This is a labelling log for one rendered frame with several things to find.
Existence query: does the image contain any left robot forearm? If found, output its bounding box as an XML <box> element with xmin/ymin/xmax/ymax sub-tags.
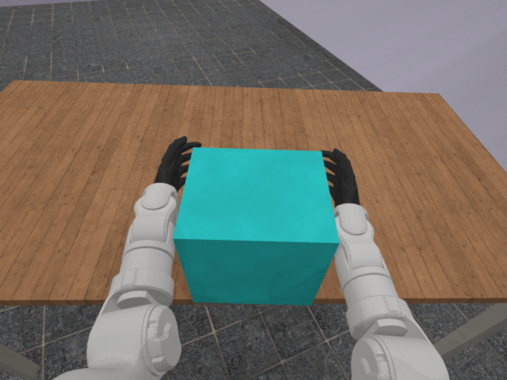
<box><xmin>86</xmin><ymin>183</ymin><xmax>179</xmax><ymax>368</ymax></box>

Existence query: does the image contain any robot left hand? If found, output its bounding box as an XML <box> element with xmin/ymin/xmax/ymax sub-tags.
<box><xmin>154</xmin><ymin>136</ymin><xmax>202</xmax><ymax>192</ymax></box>

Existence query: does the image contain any right robot forearm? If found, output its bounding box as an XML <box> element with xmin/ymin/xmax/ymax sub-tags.
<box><xmin>334</xmin><ymin>203</ymin><xmax>450</xmax><ymax>380</ymax></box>

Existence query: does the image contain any robot left upper arm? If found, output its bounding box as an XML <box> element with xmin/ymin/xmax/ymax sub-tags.
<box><xmin>52</xmin><ymin>303</ymin><xmax>181</xmax><ymax>380</ymax></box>

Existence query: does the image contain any robot right hand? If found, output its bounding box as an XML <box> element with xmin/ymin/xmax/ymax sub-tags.
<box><xmin>320</xmin><ymin>148</ymin><xmax>360</xmax><ymax>207</ymax></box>

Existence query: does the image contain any table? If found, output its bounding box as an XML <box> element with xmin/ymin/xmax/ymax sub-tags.
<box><xmin>0</xmin><ymin>80</ymin><xmax>507</xmax><ymax>378</ymax></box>

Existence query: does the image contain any carton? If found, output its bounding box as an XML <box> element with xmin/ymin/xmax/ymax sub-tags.
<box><xmin>173</xmin><ymin>147</ymin><xmax>340</xmax><ymax>306</ymax></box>

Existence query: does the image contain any robot right upper arm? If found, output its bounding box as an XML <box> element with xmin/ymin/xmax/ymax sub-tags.
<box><xmin>351</xmin><ymin>334</ymin><xmax>449</xmax><ymax>380</ymax></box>

